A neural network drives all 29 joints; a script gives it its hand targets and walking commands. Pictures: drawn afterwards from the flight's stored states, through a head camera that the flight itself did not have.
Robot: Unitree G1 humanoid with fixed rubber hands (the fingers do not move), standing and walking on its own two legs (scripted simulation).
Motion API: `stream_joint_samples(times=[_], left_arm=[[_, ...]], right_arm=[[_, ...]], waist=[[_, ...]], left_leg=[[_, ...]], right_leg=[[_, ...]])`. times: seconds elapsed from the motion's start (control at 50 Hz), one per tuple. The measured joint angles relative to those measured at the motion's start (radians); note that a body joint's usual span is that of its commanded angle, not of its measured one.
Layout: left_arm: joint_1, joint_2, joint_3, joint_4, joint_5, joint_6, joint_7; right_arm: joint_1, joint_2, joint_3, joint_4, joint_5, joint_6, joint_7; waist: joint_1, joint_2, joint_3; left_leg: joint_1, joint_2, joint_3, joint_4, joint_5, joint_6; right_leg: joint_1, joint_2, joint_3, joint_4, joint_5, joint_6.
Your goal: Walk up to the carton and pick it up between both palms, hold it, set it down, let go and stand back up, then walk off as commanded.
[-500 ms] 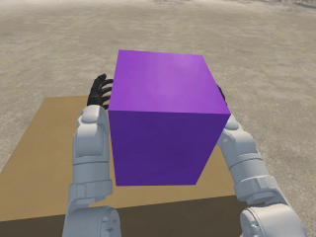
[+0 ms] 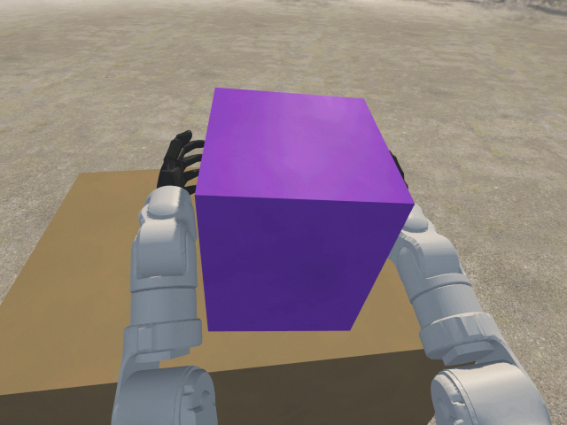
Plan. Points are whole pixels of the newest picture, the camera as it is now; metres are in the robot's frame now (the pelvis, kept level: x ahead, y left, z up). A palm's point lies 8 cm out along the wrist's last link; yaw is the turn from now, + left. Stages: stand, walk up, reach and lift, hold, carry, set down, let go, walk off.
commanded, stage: hold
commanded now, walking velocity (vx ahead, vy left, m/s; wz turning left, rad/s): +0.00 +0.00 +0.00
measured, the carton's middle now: (285, 215) +0.36 +0.00 +0.17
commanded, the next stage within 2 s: set down in 0.48 s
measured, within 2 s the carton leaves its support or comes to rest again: neither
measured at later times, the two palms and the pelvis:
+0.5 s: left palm (175, 188) +0.37 +0.15 +0.21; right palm (390, 202) +0.37 -0.14 +0.18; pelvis +0.00 +0.00 +0.00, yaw +0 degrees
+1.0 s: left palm (165, 209) +0.37 +0.17 +0.18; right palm (369, 227) +0.37 -0.12 +0.13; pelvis +0.01 +0.00 +0.00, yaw +1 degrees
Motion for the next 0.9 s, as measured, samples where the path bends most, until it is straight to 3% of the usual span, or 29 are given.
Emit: stream_joint_samples(times=[0.4, 0.5, 0.6, 0.7, 0.82, 0.9], left_arm=[[-0.021, 0.000, 0.006, 0.022, 0.003, 0.005, 0.002], [-0.004, 0.000, -0.001, 0.002, 0.000, 0.000, 0.001], [0.045, -0.003, -0.032, -0.085, -0.008, 0.018, 0.005], [0.019, -0.015, -0.002, -0.064, 0.013, -0.018, -0.017], [-0.030, -0.034, 0.058, 0.045, 0.092, -0.147, -0.094], [-0.015, -0.038, 0.054, 0.100, 0.105, -0.218, -0.104]], right_arm=[[-0.011, 0.003, -0.013, 0.019, -0.007, 0.001, 0.004], [-0.002, 0.000, -0.005, 0.000, 0.000, 0.000, 0.001], [0.051, -0.013, 0.039, -0.067, 0.026, -0.011, -0.013], [0.044, 0.029, -0.025, -0.049, -0.050, -0.047, 0.013], [0.024, 0.099, -0.153, 0.056, -0.202, -0.179, 0.065], [0.053, 0.114, -0.181, 0.115, -0.249, -0.271, 0.072]], waist=[[0.005, 0.007, 0.003], [0.000, 0.007, 0.001], [0.020, 0.007, -0.015], [0.034, -0.003, -0.004], [0.050, -0.029, 0.026], [0.064, -0.037, 0.047]], left_leg=[[0.001, -0.002, 0.003, -0.002, 0.000, 0.002], [-0.001, -0.001, -0.001, 0.000, -0.002, 0.001], [-0.004, 0.003, 0.004, 0.003, -0.006, 0.000], [0.008, -0.003, -0.005, 0.001, -0.003, 0.001], [0.052, -0.016, -0.011, -0.032, 0.013, 0.006], [0.070, -0.017, -0.011, -0.038, 0.013, 0.006]], right_leg=[[-0.003, -0.002, 0.004, 0.004, -0.002, 0.001], [0.000, -0.001, -0.001, -0.003, -0.001, 0.001], [-0.001, 0.003, 0.004, -0.007, 0.000, 0.000], [0.008, -0.003, -0.004, 0.004, -0.006, 0.000], [0.040, -0.015, -0.011, 0.006, -0.012, 0.002], [0.059, -0.017, -0.011, -0.002, -0.012, 0.004]])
